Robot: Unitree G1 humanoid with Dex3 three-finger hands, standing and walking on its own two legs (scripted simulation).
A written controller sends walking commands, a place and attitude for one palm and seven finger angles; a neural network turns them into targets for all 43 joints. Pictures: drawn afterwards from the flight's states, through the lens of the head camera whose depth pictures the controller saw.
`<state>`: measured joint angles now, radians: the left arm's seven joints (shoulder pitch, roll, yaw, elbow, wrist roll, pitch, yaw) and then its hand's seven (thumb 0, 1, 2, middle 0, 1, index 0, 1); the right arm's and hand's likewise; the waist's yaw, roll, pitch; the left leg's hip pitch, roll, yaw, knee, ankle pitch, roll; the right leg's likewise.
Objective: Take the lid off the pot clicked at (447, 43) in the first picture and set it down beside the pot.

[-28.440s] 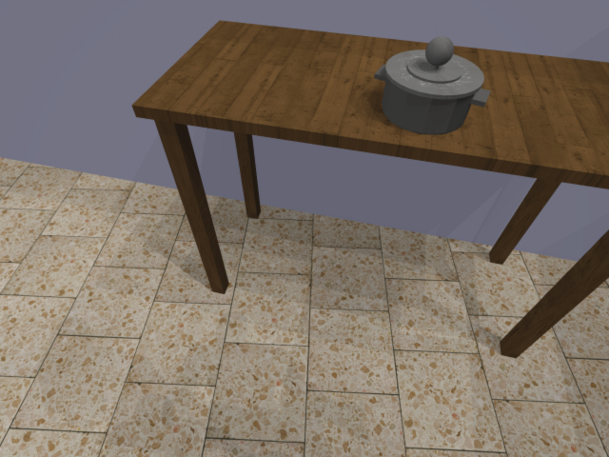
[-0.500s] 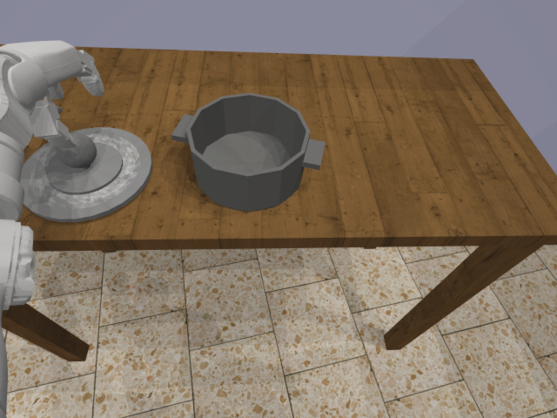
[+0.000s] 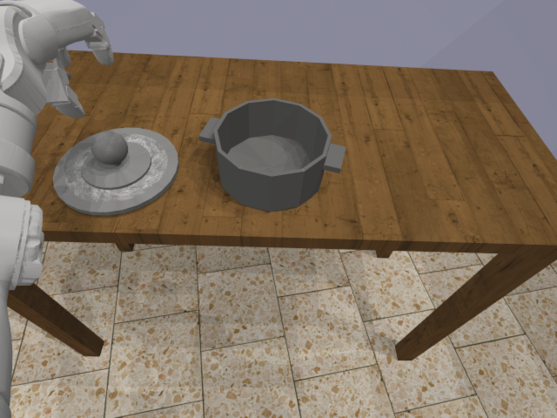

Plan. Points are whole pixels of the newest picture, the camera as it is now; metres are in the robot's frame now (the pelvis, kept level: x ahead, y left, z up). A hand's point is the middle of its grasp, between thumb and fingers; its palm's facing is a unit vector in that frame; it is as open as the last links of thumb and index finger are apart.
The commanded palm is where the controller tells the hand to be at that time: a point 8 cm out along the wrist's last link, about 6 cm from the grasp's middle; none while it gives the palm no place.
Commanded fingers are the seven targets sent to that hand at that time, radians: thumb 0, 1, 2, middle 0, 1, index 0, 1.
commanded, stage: raise the empty hand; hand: left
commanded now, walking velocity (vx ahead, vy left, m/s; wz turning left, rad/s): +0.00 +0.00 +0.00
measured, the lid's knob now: (109, 148) +0.50 +0.25 +0.10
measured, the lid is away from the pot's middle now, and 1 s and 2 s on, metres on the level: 0.26 0.26 0.26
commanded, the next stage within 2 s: draw the hand back to the body in 0.08 s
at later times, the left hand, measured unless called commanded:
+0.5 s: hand (69, 92) +0.46 +0.25 +0.22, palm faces -0.24 -0.04 -0.97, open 11.0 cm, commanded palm +0.43 +0.25 +0.28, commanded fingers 0.00 -0.10 0.82 -0.43 -0.70 -0.43 -0.70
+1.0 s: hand (87, 88) +0.40 +0.19 +0.27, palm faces +0.25 -0.94 -0.24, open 10.7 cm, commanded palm +0.34 +0.25 +0.28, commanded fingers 0.00 0.20 0.85 -0.36 -0.58 -0.36 -0.58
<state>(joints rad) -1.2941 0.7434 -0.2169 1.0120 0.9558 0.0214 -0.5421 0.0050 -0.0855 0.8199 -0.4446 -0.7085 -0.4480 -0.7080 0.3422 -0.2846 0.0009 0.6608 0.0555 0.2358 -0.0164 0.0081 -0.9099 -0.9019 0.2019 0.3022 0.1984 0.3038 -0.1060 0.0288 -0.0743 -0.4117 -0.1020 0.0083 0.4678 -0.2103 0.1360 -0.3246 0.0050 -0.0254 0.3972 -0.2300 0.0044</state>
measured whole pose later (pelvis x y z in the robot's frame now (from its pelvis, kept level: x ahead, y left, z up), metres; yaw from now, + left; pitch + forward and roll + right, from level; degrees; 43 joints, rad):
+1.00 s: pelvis -0.01 -0.02 +0.01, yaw +0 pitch +0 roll -1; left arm -0.67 0.47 0.18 0.31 0.00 -0.09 0.01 0.00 0.00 0.83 -0.42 -0.67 -0.42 -0.67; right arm 0.22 -0.22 0.06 0.60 0.02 0.01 -0.02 0.01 -0.91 -0.90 0.20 0.30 0.20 0.30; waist -0.02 -0.03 0.02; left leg -0.21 -0.09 0.00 0.40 -0.18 0.09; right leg -0.15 0.05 0.04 0.36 -0.20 -0.05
